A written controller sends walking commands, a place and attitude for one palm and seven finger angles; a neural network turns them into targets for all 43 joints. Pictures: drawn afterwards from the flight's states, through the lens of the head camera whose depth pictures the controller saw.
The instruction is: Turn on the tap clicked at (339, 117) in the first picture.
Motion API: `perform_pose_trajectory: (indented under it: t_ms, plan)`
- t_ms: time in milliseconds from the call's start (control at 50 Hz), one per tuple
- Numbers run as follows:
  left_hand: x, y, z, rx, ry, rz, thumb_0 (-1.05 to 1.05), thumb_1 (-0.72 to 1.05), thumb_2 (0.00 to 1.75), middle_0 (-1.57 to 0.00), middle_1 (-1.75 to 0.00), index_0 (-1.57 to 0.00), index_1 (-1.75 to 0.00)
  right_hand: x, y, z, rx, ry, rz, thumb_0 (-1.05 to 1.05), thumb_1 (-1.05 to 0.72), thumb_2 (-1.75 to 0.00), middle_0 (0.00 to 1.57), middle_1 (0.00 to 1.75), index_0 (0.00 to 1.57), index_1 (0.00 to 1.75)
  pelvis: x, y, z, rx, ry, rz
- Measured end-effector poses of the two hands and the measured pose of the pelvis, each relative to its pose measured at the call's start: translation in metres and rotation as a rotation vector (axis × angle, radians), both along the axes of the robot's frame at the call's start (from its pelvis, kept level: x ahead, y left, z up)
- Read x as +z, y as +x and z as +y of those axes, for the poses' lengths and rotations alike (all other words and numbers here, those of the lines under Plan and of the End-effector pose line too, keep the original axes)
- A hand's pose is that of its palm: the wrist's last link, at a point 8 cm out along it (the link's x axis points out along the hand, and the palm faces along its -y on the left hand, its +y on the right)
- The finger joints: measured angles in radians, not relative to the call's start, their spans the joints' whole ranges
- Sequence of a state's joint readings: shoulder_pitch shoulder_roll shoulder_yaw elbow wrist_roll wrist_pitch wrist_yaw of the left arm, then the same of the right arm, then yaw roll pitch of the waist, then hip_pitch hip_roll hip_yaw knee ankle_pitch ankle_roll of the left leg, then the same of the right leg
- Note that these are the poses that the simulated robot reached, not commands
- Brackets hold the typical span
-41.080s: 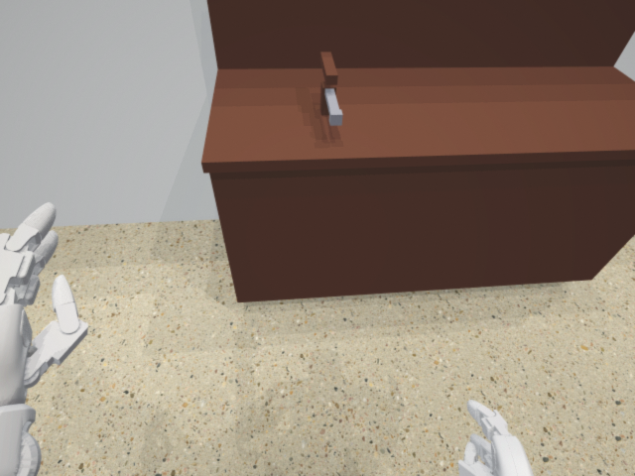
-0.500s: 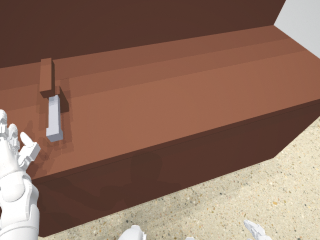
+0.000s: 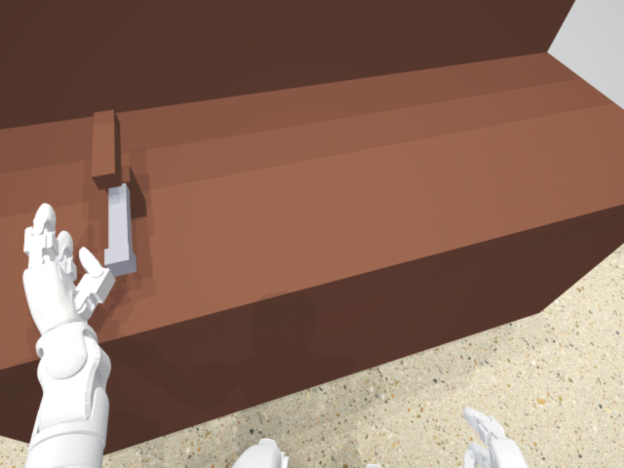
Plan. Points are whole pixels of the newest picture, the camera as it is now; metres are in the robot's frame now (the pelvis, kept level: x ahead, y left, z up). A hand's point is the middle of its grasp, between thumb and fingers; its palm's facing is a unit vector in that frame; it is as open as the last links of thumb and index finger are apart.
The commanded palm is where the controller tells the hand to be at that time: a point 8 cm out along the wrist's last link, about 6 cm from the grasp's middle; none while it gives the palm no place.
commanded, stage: push the lever round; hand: left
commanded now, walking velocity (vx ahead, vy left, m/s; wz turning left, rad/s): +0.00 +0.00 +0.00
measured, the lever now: (120, 260) +0.34 +0.27 +0.06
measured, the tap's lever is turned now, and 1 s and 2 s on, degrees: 0 18 51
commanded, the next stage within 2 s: none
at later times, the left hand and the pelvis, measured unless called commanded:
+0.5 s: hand (135, 271) +0.33 +0.25 +0.06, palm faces +0.58 -0.81 -0.07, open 7.6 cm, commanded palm +0.29 +0.27 +0.06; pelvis +0.00 -0.01 +0.00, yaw +1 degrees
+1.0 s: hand (158, 266) +0.34 +0.22 +0.06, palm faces +0.67 -0.74 -0.06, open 7.7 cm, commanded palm +0.30 +0.23 +0.06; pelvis +0.00 -0.03 +0.00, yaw +1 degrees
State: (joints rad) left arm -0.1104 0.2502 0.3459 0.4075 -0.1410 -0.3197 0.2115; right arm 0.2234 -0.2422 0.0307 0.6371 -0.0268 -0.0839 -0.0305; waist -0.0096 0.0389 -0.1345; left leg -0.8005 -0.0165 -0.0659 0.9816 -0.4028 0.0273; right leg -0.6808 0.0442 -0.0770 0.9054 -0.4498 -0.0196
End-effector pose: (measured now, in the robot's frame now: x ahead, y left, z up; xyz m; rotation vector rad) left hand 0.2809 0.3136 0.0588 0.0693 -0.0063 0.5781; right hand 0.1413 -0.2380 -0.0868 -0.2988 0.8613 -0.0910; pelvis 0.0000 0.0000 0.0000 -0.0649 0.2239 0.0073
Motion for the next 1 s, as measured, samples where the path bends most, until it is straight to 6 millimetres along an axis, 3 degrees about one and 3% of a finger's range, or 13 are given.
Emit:
perform_pose_trajectory:
  t_ms: [720,1000]
  plan:
    - [0.002,0.005,-0.055,0.082,0.003,-0.012,0.02,0.95,0.91,-0.15,-0.15,-0.16,-0.15,-0.007,0.003,-0.018,0.006,0.022,0.033,0.01,-0.9,-0.9,0.2,0.3,0.21,0.3,0.0,0.003,-0.019,0.011,0.017,-0.016]
    - [0.0,0.01,-0.066,0.16,-0.004,-0.007,0.01,0.93,0.91,-0.15,-0.15,-0.16,-0.15,-0.009,0.001,-0.025,-0.002,0.019,0.048,0.01,-0.9,-0.9,0.2,0.3,0.21,0.3,0.0,0.0,-0.025,0.015,0.019,-0.014]
